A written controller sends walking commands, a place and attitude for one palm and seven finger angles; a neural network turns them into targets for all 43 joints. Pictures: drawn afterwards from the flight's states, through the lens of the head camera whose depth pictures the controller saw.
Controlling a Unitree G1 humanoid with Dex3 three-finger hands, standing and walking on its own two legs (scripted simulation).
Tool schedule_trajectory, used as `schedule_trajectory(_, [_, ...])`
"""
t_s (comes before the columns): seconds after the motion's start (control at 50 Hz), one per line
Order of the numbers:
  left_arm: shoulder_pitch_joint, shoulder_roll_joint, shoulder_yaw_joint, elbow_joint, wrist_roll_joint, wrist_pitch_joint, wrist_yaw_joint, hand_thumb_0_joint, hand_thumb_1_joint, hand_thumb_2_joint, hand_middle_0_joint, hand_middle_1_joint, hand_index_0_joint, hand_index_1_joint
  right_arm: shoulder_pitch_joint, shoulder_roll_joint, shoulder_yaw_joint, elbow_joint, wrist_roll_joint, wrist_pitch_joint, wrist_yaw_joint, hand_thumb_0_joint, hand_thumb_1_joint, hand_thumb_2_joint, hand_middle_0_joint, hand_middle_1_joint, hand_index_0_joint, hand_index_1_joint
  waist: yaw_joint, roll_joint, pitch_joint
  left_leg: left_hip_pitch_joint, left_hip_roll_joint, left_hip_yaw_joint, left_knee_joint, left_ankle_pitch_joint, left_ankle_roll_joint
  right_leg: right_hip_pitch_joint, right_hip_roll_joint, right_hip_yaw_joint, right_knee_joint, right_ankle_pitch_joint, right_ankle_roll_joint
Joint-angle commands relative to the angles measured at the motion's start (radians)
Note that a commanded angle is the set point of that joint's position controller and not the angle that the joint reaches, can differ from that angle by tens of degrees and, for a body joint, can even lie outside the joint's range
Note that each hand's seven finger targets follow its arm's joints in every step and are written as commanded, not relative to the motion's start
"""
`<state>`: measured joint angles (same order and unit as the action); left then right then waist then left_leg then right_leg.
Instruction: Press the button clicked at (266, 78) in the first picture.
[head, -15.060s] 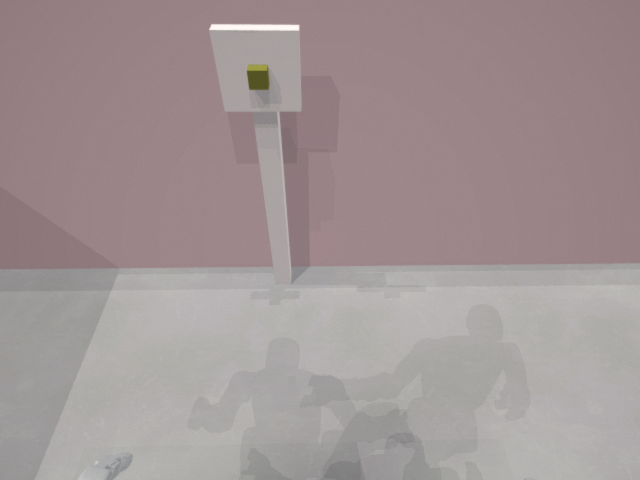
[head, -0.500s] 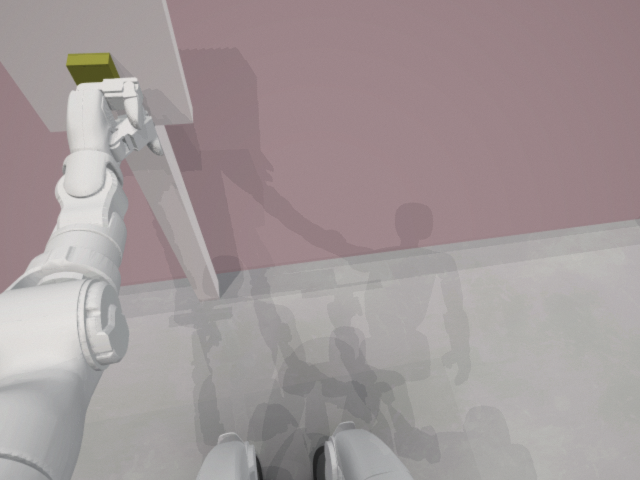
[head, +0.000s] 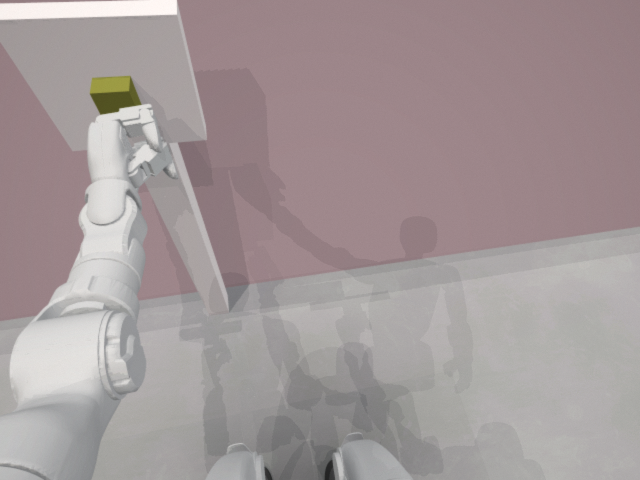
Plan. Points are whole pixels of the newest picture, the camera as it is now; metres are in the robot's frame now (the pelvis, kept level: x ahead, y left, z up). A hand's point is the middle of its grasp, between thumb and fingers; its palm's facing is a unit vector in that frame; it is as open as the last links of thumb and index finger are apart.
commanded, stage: pull the fist back off the button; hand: left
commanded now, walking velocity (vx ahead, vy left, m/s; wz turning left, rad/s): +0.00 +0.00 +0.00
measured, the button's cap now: (117, 97) +0.56 +0.19 +0.13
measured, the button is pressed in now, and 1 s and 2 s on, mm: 0 0 0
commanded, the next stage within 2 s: draw the hand back to the body in 0.62 s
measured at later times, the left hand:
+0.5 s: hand (165, 198) +0.44 +0.14 +0.09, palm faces +0.06 -1.00 +0.00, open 3.1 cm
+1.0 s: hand (132, 219) +0.39 +0.16 +0.12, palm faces +0.09 -1.00 -0.01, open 3.1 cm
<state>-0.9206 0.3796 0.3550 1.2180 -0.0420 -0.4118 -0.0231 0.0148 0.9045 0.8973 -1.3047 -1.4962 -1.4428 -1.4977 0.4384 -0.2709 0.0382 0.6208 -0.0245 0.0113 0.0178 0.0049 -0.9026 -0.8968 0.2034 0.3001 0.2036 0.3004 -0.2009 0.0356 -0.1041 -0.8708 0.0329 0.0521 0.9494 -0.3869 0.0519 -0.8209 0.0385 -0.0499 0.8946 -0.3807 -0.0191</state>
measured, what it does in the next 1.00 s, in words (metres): stands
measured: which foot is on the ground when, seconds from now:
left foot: down 0.00-1.00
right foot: down 0.00-1.00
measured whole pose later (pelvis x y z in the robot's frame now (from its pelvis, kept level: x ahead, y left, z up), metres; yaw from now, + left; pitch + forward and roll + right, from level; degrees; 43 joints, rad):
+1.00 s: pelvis +0.04 -0.03 +0.03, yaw +1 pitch +8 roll +0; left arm -0.23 0.24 0.20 0.48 -0.23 -0.25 -0.12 0.01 0.90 0.90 -1.30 -1.50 -1.30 -1.50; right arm 0.35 -0.27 0.01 0.59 0.05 0.03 -0.03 0.01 -0.90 -0.90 0.20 0.30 0.20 0.30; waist -0.05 0.04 -0.11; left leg -0.51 0.02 0.04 0.75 -0.37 0.01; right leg -0.48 0.04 -0.05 0.75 -0.40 -0.05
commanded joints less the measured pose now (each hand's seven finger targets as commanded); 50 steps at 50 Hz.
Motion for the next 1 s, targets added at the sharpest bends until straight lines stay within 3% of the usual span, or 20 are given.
schedule_trajectory(0.0, [-0.360,0.252,0.045,-0.290,-0.038,-0.074,0.018,0.000,0.900,0.900,-1.300,-1.500,-1.300,-1.500,0.101,-0.174,-0.080,-0.085,0.005,-0.014,-0.005,0.000,-0.900,-0.900,0.200,0.300,0.200,0.300,0.066,0.030,-0.415,0.347,-0.018,-0.089,-0.144,0.153,-0.021,0.177,0.021,0.026,-0.138,0.134,-0.002])
schedule_trajectory(0.06, [-0.268,0.177,0.001,-0.352,-0.053,-0.081,0.001,0.000,0.900,0.900,-1.300,-1.500,-1.300,-1.500,0.085,-0.164,-0.084,-0.099,0.011,-0.003,0.002,0.000,-0.900,-0.900,0.200,0.300,0.200,0.300,0.079,0.038,-0.427,0.406,-0.016,-0.083,-0.141,0.249,-0.025,0.189,0.024,0.020,-0.129,0.217,-0.006])
schedule_trajectory(0.1, [-0.216,0.131,-0.030,-0.364,-0.062,-0.069,-0.014,0.000,0.900,0.900,-1.300,-1.500,-1.300,-1.500,0.074,-0.161,-0.087,-0.101,0.014,0.004,0.005,0.000,-0.900,-0.900,0.200,0.300,0.200,0.300,0.079,0.008,-0.384,0.400,-0.016,-0.080,-0.143,0.253,-0.024,0.193,0.026,0.018,-0.138,0.232,-0.005])
schedule_trajectory(0.14, [-0.171,0.077,-0.076,-0.428,-0.071,-0.063,-0.033,0.000,0.900,0.900,-1.300,-1.500,-1.300,-1.500,0.060,-0.156,-0.093,-0.109,0.024,0.010,0.006,0.000,-0.900,-0.900,0.200,0.300,0.200,0.300,0.085,0.031,-0.394,0.449,-0.014,-0.083,-0.144,0.307,-0.027,0.195,0.027,0.013,-0.135,0.271,-0.010])
schedule_trajectory(0.16, [-0.180,0.035,-0.111,-0.469,-0.083,-0.058,-0.040,0.000,0.900,0.900,-1.300,-1.500,-1.300,-1.500,0.050,-0.151,-0.095,-0.108,0.028,0.011,0.006,0.000,-0.900,-0.900,0.200,0.300,0.200,0.300,0.072,0.042,-0.390,0.479,-0.011,-0.085,-0.141,0.333,-0.027,0.182,0.027,0.011,-0.139,0.286,-0.008])
schedule_trajectory(0.2, [-0.146,0.006,-0.133,-0.517,-0.098,-0.047,-0.047,0.000,0.900,0.900,-1.300,-1.500,-1.300,-1.500,0.039,-0.150,-0.100,-0.105,0.034,0.013,0.005,0.000,-0.900,-0.900,0.200,0.300,0.200,0.300,0.081,0.045,-0.380,0.509,-0.009,-0.094,-0.144,0.357,-0.031,0.176,0.027,0.007,-0.142,0.290,-0.010])
schedule_trajectory(0.22, [-0.157,-0.038,-0.172,-0.561,-0.106,-0.046,-0.048,0.000,0.900,0.900,-1.300,-1.500,-1.300,-1.500,0.033,-0.144,-0.100,-0.104,0.036,0.010,0.005,0.000,-0.900,-0.900,0.200,0.300,0.200,0.300,0.070,0.065,-0.374,0.538,-0.006,-0.099,-0.141,0.393,-0.031,0.166,0.028,0.003,-0.141,0.306,-0.011])
schedule_trajectory(0.32, [-0.005,-0.023,-0.151,-0.710,-0.118,-0.031,-0.020,0.000,0.900,0.900,-1.300,-1.500,-1.300,-1.500,0.000,-0.141,-0.104,-0.111,0.041,-0.001,0.006,0.000,-0.900,-0.900,0.200,0.300,0.200,0.300,0.115,0.024,-0.405,0.564,-0.007,-0.102,-0.138,0.504,-0.034,0.232,0.022,0.002,-0.129,0.382,-0.009])
schedule_trajectory(0.38, [0.059,-0.077,-0.195,-0.780,-0.103,-0.020,0.000,0.000,0.900,0.900,-1.300,-1.500,-1.300,-1.500,-0.036,-0.122,-0.099,-0.122,0.043,-0.007,0.010,0.000,-0.900,-0.900,0.200,0.300,0.200,0.300,0.125,0.055,-0.391,0.575,-0.008,-0.098,-0.141,0.532,-0.039,0.235,0.016,0.001,-0.125,0.401,-0.005])
schedule_trajectory(0.42, [0.113,-0.047,-0.174,-0.786,-0.093,-0.006,0.014,0.000,0.900,0.900,-1.300,-1.500,-1.300,-1.500,-0.046,-0.126,-0.097,-0.125,0.042,-0.006,0.008,0.000,-0.900,-0.900,0.200,0.300,0.200,0.300,0.133,0.018,-0.356,0.545,-0.011,-0.098,-0.149,0.510,-0.038,0.255,0.015,0.001,-0.128,0.397,-0.006])
schedule_trajectory(0.46, [0.156,-0.079,-0.196,-0.805,-0.092,0.011,0.019,0.000,0.900,0.900,-1.300,-1.500,-1.300,-1.500,-0.069,-0.118,-0.095,-0.140,0.044,-0.006,0.006,0.000,-0.900,-0.900,0.200,0.300,0.200,0.300,0.135,-0.009,-0.343,0.522,-0.017,-0.086,-0.156,0.476,-0.034,0.283,0.011,0.006,-0.135,0.415,-0.002])
schedule_trajectory(0.52, [0.156,-0.068,-0.191,-0.808,-0.096,0.030,0.024,0.000,0.900,0.900,-1.300,-1.500,-1.300,-1.500,-0.087,-0.117,-0.089,-0.146,0.045,-0.006,-0.006,0.000,-0.900,-0.900,0.200,0.300,0.200,0.300,0.126,-0.071,-0.312,0.475,-0.026,-0.078,-0.169,0.384,-0.026,0.319,0.007,0.014,-0.152,0.398,-0.002])
schedule_trajectory(0.54, [0.130,-0.082,-0.204,-0.809,-0.097,0.034,0.023,0.000,0.900,0.900,-1.300,-1.500,-1.300,-1.500,-0.101,-0.113,-0.085,-0.146,0.047,-0.008,-0.010,0.000,-0.900,-0.900,0.200,0.300,0.200,0.300,0.121,-0.052,-0.299,0.465,-0.030,-0.069,-0.172,0.349,-0.024,0.316,0.003,0.020,-0.160,0.392,0.002])
schedule_trajectory(0.6, [0.048,-0.035,-0.177,-0.784,-0.096,0.029,0.021,0.000,0.900,0.900,-1.300,-1.500,-1.300,-1.500,-0.111,-0.110,-0.077,-0.128,0.046,-0.013,-0.025,0.000,-0.900,-0.900,0.200,0.300,0.200,0.300,0.112,-0.045,-0.278,0.438,-0.037,-0.071,-0.175,0.273,-0.022,0.322,-0.003,0.034,-0.173,0.351,0.001])
schedule_trajectory(0.7, [-0.001,-0.030,-0.183,-0.718,-0.104,0.003,-0.008,0.000,0.900,0.900,-1.300,-1.500,-1.300,-1.500,-0.120,-0.107,-0.069,-0.106,0.047,-0.029,-0.035,0.000,-0.900,-0.900,0.200,0.300,0.200,0.300,0.105,-0.011,-0.296,0.429,-0.044,-0.072,-0.165,0.220,-0.021,0.313,-0.009,0.048,-0.181,0.308,0.001])
schedule_trajectory(0.76, [0.119,0.049,-0.109,-0.763,-0.126,0.010,-0.031,0.000,0.900,0.900,-1.300,-1.500,-1.300,-1.500,-0.131,-0.112,-0.071,-0.134,0.051,-0.031,-0.039,0.000,-0.900,-0.900,0.200,0.300,0.200,0.300,0.160,-0.007,-0.392,0.431,-0.051,-0.056,-0.183,0.249,-0.017,0.439,-0.016,0.069,-0.189,0.370,0.003])
schedule_trajectory(0.82, [0.287,0.056,-0.092,-0.825,-0.155,0.046,-0.066,0.000,0.900,0.900,-1.300,-1.500,-1.300,-1.500,-0.145,-0.108,-0.066,-0.171,0.059,-0.031,-0.038,0.000,-0.900,-0.900,0.200,0.300,0.200,0.300,0.197,-0.035,-0.417,0.419,-0.055,-0.044,-0.211,0.307,-0.014,0.551,-0.021,0.070,-0.197,0.476,0.006])
schedule_trajectory(0.88, [0.396,0.055,-0.082,-0.907,-0.186,0.087,-0.091,0.000,0.900,0.900,-1.300,-1.500,-1.300,-1.500,-0.173,-0.107,-0.065,-0.197,0.074,-0.032,-0.042,0.000,-0.900,-0.900,0.200,0.300,0.200,0.300,0.200,-0.088,-0.320,0.403,-0.054,-0.029,-0.242,0.279,-0.007,0.568,-0.029,0.078,-0.238,0.510,0.024])
schedule_trajectory(0.94, [0.440,0.053,-0.079,-0.973,-0.210,0.119,-0.107,0.000,0.900,0.900,-1.300,-1.500,-1.300,-1.500,-0.196,-0.109,-0.063,-0.207,0.083,-0.038,-0.053,0.000,-0.900,-0.900,0.200,0.300,0.200,0.300,0.192,-0.126,-0.223,0.398,-0.054,-0.028,-0.274,0.220,-0.004,0.558,-0.040,0.091,-0.287,0.450,0.039])
schedule_trajectory(0.98, [0.461,0.058,-0.079,-1.033,-0.218,0.135,-0.117,0.000,0.900,0.900,-1.300,-1.500,-1.300,-1.500,-0.218,-0.109,-0.062,-0.212,0.087,-0.045,-0.061,0.000,-0.900,-0.900,0.200,0.300,0.200,0.300,0.192,-0.092,-0.192,0.421,-0.057,-0.025,-0.289,0.192,-0.002,0.545,-0.042,0.103,-0.316,0.385,0.038])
